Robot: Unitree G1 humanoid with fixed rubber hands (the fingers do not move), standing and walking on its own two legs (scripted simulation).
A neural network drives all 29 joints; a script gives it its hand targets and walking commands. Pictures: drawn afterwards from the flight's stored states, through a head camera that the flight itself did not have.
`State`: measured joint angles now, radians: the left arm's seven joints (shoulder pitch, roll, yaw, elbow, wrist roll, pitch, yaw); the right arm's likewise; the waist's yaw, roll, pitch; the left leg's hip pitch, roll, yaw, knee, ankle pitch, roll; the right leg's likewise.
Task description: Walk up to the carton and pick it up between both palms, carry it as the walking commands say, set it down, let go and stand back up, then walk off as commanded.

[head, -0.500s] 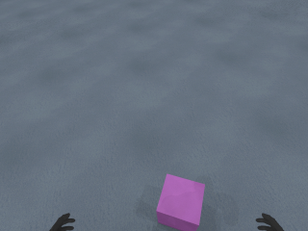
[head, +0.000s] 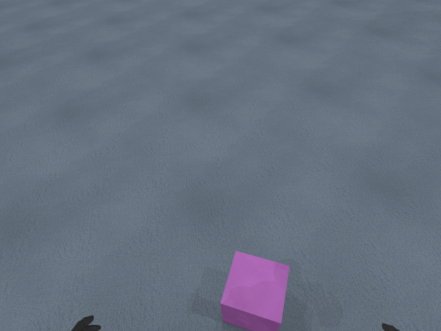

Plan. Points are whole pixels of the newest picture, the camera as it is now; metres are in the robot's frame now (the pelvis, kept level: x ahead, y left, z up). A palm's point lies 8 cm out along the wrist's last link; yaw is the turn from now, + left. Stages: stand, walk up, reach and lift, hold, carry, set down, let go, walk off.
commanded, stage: stand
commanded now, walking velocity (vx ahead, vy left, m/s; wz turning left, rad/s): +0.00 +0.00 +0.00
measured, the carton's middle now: (254, 295) +0.39 -0.07 -0.65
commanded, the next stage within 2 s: walk off in 0.82 s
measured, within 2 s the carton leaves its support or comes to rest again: neither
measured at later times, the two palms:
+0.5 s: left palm out of the picture +0.08 +0.31 -0.09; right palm out of the picture +0.07 -0.30 -0.11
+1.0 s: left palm out of the picture +0.08 +0.31 -0.09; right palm out of the picture +0.06 -0.31 -0.11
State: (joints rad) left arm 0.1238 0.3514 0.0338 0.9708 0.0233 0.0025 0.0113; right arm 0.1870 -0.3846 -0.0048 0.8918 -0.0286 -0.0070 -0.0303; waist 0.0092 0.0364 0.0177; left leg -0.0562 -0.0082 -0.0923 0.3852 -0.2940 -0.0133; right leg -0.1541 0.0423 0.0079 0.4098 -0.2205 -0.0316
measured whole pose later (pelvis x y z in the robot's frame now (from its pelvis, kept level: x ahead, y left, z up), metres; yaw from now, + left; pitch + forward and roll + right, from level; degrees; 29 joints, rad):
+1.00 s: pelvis -0.02 +0.00 +0.00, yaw -1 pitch -2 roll +0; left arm 0.09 0.38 0.01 1.06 0.01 -0.01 0.01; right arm 0.15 -0.40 0.00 1.01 -0.02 -0.01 -0.02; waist 0.01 0.02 0.03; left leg -0.04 -0.01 -0.07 0.32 -0.24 -0.01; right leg -0.15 0.04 0.04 0.36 -0.17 -0.02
